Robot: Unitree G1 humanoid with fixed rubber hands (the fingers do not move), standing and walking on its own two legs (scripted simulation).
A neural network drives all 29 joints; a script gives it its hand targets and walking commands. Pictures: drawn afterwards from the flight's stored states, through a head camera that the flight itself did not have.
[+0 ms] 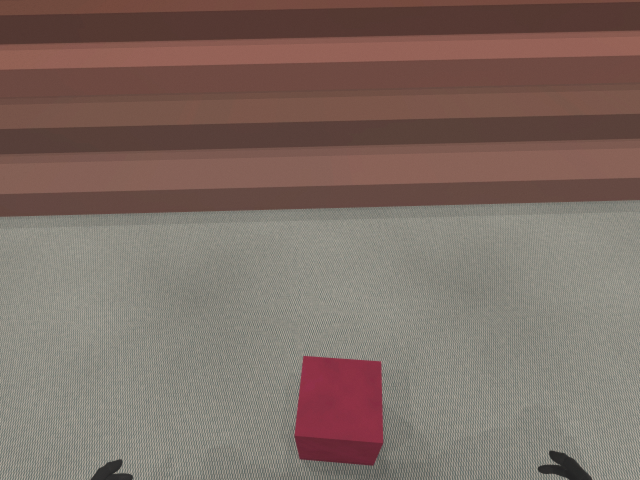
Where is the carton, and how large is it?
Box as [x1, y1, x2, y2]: [294, 356, 382, 465]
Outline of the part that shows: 303,356 294,435 299,457 302,459 372,465 382,444 380,361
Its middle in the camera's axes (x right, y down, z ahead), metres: +0.05 +0.48 +1.08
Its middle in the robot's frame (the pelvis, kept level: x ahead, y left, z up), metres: +0.39 -0.03 -0.66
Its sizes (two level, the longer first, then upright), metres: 0.210 0.200 0.250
